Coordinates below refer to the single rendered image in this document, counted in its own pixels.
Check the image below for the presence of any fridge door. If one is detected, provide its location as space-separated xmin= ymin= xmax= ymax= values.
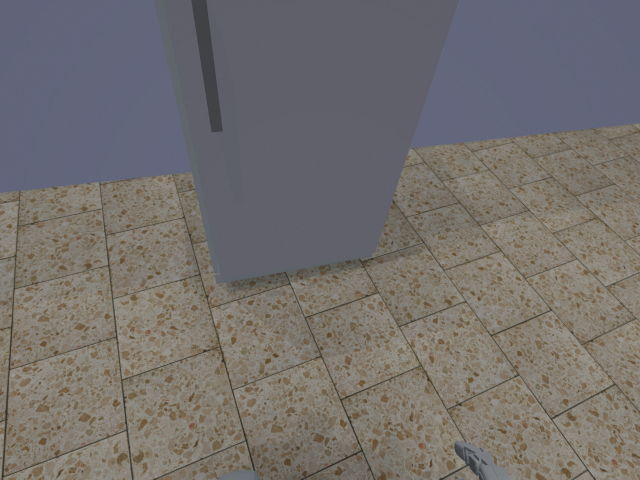
xmin=165 ymin=0 xmax=459 ymax=280

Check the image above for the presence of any robot right hand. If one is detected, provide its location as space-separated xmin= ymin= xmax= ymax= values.
xmin=454 ymin=441 xmax=511 ymax=480

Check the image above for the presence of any handle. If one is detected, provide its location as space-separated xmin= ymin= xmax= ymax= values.
xmin=191 ymin=0 xmax=223 ymax=132

